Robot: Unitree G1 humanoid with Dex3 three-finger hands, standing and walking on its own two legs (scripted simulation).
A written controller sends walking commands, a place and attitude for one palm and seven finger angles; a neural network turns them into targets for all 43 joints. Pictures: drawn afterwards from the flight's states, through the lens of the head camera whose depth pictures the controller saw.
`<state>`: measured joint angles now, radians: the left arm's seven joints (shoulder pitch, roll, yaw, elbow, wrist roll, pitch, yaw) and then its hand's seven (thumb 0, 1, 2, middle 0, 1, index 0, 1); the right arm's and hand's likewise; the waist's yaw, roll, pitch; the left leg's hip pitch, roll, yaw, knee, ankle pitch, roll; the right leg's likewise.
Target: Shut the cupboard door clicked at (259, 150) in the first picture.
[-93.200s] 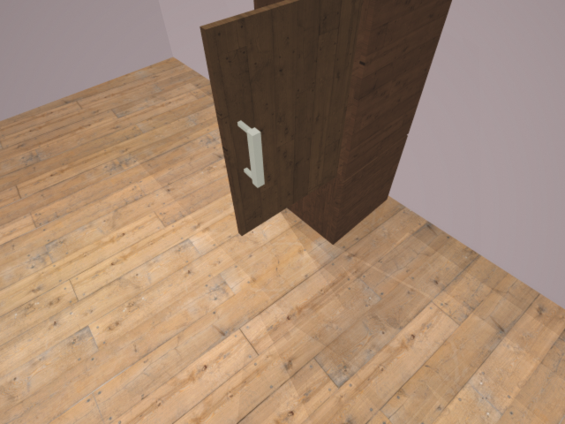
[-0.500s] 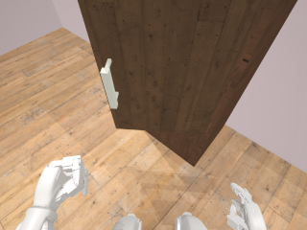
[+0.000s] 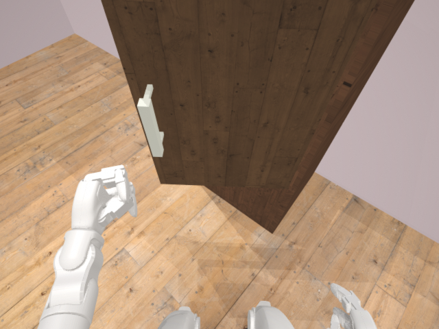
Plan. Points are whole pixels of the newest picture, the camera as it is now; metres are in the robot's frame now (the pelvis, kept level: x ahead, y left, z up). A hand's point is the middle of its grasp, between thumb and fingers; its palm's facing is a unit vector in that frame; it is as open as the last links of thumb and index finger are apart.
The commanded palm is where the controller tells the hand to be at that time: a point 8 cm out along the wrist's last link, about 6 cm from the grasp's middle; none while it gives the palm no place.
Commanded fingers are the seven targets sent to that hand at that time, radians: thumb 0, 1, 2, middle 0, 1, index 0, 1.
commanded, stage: bring the fist close to the handle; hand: left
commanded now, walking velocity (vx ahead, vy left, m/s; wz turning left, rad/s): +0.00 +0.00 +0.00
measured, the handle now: (153, 123) +0.51 +0.16 +0.05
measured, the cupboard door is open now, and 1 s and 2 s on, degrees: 36 36 20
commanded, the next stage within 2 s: push the door shut along its arc in 0.86 s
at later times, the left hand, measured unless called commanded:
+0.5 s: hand (159, 162) +0.40 +0.13 +0.05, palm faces +0.00 -1.00 -0.01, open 3.1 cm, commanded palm +0.38 +0.19 +0.05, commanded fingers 0.00 0.90 0.90 -1.30 -1.50 -1.30 -1.50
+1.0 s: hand (157, 160) +0.41 +0.14 +0.05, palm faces -0.02 -1.00 -0.03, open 3.1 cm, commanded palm +0.39 +0.19 +0.05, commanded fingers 0.00 0.90 0.90 -1.30 -1.50 -1.30 -1.50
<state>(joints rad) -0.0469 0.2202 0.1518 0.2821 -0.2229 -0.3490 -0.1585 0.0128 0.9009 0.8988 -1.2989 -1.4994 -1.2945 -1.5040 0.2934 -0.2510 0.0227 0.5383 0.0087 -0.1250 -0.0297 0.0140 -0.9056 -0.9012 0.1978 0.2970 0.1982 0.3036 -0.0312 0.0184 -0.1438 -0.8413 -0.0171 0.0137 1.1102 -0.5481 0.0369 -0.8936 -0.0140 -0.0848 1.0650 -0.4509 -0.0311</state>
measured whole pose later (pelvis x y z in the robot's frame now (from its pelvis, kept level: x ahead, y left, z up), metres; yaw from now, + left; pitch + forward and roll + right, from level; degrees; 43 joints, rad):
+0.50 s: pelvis -0.01 +0.00 +0.00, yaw +0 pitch +17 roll -1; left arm -0.48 0.21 0.16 0.73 -0.15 -0.41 -0.07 0.01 0.90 0.90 -1.30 -1.50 -1.30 -1.50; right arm 0.29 -0.24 0.02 0.61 0.00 -0.07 -0.02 0.01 -0.91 -0.90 0.20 0.30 0.20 0.30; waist -0.07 0.02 -0.13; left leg -0.88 -0.02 0.02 1.09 -0.52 0.03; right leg -0.93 -0.01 -0.08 1.06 -0.42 -0.03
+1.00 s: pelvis -0.02 -0.01 +0.00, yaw +0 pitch +18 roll +0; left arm -0.54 0.26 0.20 0.86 -0.16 -0.49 -0.15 0.01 0.90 0.90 -1.30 -1.50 -1.30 -1.50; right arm 0.29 -0.26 0.00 0.63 0.00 -0.04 -0.02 0.01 -0.91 -0.90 0.20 0.30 0.20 0.30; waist -0.08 0.01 -0.13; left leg -0.89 -0.01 0.02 1.09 -0.50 0.02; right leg -0.95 -0.01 -0.08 1.05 -0.41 -0.05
